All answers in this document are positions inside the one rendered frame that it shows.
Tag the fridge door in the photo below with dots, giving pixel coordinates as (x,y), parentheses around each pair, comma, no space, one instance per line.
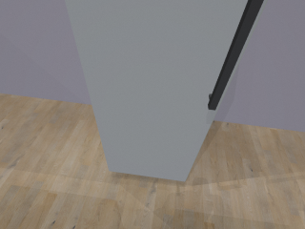
(150,66)

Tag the handle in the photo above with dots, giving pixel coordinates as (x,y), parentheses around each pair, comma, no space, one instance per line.
(242,32)

